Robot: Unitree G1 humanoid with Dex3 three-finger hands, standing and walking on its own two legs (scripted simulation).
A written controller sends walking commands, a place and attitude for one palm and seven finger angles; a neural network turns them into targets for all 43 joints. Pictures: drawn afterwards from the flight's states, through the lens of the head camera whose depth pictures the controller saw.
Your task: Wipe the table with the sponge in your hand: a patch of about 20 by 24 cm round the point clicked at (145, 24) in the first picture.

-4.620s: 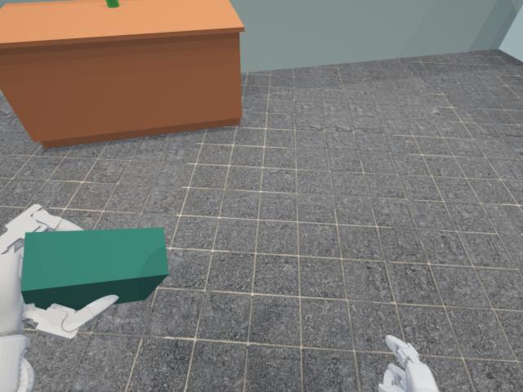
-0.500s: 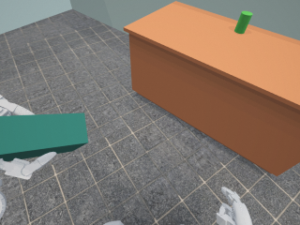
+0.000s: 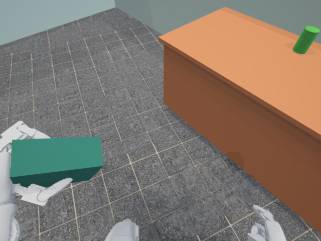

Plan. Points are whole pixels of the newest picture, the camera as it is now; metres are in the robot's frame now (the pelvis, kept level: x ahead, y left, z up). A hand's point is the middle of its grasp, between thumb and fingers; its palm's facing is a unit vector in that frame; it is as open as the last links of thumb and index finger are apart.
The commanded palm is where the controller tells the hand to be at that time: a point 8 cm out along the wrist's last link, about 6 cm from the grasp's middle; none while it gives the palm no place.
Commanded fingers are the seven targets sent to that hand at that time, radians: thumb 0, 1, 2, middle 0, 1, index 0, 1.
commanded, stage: walk to a spot facing it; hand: left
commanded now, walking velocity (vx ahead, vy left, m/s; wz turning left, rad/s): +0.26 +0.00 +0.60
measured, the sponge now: (71, 162) +0.24 +0.19 +0.13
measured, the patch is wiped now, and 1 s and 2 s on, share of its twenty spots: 0.00 0.00 0.00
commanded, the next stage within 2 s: turn to face it in 0.24 s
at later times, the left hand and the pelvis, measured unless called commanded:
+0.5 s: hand (11, 142) +0.24 +0.27 +0.19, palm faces +0.54 -0.70 -0.46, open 10.1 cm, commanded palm +0.22 +0.30 +0.18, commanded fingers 0.00 0.10 1.30 -1.20 -1.60 -1.20 -1.60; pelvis +0.10 +0.00 +0.00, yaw +8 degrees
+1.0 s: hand (77, 110) +0.33 +0.19 +0.18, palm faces +0.28 -0.82 -0.50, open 10.1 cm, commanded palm +0.28 +0.23 +0.18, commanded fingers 0.00 0.10 1.30 -1.20 -1.60 -1.20 -1.60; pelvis +0.09 -0.03 -0.01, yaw -6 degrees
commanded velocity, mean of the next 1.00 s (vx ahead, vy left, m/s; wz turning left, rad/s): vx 0.07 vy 0.00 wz -0.27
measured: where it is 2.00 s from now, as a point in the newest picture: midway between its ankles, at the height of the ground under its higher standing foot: outside the picture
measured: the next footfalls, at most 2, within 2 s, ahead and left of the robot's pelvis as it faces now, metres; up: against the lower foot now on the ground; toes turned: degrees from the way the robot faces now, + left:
left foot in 0.14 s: +0.16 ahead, +0.14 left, +0.00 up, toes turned +13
right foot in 0.56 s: +0.21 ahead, -0.10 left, +0.00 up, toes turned -1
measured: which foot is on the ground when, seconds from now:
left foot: up 0.00-0.12, down 0.14-0.58, up 0.60-0.98, down 1.00-1.00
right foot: down 0.00-0.16, up 0.18-0.54, down 0.56-1.00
